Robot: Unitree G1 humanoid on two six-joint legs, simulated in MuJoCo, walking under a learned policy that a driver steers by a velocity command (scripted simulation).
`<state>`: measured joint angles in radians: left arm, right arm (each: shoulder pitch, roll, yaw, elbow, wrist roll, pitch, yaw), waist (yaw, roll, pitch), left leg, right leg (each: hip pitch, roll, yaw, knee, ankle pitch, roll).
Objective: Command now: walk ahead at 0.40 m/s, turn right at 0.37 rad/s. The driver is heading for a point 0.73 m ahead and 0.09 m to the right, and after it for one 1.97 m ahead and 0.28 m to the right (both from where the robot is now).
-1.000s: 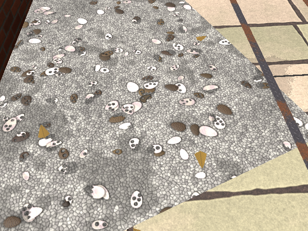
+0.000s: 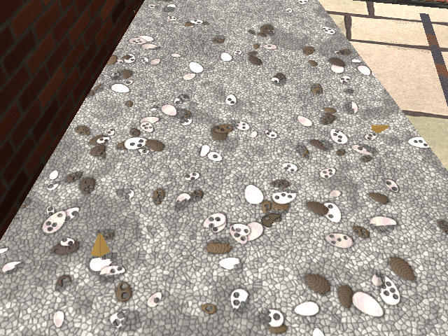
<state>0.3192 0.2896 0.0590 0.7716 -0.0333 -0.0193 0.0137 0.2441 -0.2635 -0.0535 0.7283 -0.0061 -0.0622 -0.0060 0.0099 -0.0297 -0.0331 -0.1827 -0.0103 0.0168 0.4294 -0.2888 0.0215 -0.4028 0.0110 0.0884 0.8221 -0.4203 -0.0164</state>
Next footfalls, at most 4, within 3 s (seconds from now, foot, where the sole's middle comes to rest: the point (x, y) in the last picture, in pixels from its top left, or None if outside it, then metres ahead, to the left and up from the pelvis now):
0.34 right None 0.30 -0.19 -0.78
0.90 left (245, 295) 0.65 -0.05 -0.78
1.36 right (300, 221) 0.94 -0.25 -0.78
1.86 left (244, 164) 1.21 -0.05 -0.78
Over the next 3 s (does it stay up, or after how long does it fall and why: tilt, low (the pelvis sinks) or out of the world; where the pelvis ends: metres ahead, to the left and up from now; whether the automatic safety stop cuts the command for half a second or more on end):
stays up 1.61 -0.25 -0.01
